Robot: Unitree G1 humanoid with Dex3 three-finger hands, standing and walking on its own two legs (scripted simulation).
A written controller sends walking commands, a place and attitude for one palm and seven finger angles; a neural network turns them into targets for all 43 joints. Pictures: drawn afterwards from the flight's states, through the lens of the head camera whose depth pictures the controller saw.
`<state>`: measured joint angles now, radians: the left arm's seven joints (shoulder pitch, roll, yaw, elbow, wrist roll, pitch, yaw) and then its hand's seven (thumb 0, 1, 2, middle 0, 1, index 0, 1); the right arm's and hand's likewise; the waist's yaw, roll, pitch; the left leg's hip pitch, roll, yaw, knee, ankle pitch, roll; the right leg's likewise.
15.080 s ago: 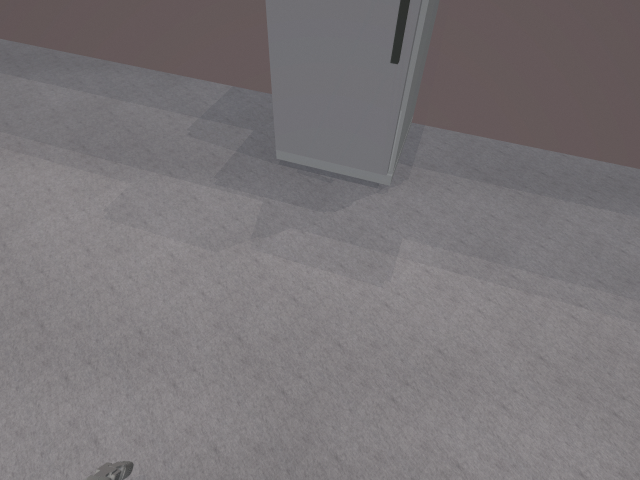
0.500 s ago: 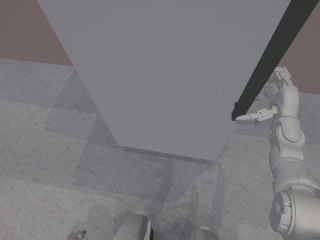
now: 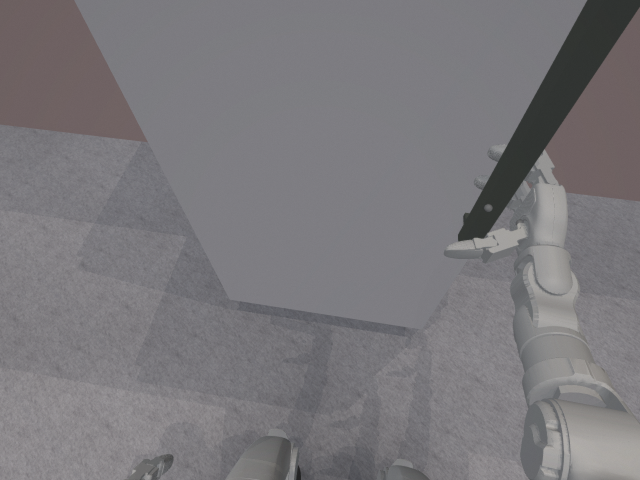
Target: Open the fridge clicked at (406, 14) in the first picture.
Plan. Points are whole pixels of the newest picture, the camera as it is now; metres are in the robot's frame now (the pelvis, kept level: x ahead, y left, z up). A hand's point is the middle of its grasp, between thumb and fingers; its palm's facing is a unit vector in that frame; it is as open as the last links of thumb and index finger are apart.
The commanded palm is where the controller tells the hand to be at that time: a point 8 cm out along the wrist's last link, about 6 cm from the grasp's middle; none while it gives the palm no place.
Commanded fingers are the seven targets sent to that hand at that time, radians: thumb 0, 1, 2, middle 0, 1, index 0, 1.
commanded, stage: slide the fingers in behind the handle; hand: right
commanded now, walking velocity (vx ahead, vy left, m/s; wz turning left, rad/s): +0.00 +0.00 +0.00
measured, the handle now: (537, 108) +0.51 -0.16 +0.18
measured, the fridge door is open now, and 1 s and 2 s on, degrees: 0 0 0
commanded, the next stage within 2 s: grip the handle and tug to test in 0.66 s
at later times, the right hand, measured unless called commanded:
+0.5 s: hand (485, 206) +0.46 -0.14 +0.07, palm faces +0.05 +1.00 -0.03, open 14.2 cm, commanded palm +0.43 -0.17 +0.07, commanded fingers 0.00 0.50 -0.30 0.30 1.20 0.30 1.20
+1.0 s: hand (485, 205) +0.46 -0.14 +0.07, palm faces +0.03 +1.00 -0.03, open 12.8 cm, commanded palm +0.43 -0.18 +0.07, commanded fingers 0.00 -0.11 -0.56 0.37 1.29 0.37 1.29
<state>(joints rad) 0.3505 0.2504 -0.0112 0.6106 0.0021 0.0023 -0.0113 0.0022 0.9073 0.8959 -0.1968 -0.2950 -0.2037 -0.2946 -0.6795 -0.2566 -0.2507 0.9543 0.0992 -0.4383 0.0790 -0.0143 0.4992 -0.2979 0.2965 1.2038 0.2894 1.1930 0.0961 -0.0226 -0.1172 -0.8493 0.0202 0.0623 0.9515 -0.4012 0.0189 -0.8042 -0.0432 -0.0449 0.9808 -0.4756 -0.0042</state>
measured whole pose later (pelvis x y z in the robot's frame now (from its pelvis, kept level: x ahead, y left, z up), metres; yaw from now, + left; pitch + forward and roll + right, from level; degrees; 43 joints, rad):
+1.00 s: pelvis +0.00 +0.00 +0.00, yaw -1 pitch +18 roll +1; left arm 0.35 0.26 -0.01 0.64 0.01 -0.01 -0.01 0.00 0.91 0.90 -0.20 -0.29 -0.20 -0.29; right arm -0.75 -0.25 -0.23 1.03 0.10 -0.47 0.07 -0.01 0.29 -0.39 0.31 1.23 0.29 1.23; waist 0.09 -0.02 -0.12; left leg -0.88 0.03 0.07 0.97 -0.41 0.02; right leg -0.84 -0.03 -0.03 1.00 -0.48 -0.01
